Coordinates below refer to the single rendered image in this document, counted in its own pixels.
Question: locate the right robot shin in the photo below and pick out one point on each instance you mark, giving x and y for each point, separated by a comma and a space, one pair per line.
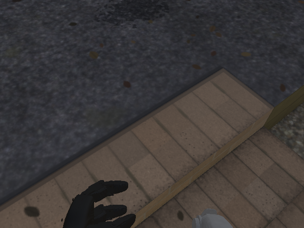
209, 211

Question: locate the left robot hand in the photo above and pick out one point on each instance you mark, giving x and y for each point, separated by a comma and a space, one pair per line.
82, 214

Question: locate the right robot thigh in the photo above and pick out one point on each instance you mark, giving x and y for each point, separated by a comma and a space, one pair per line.
210, 221

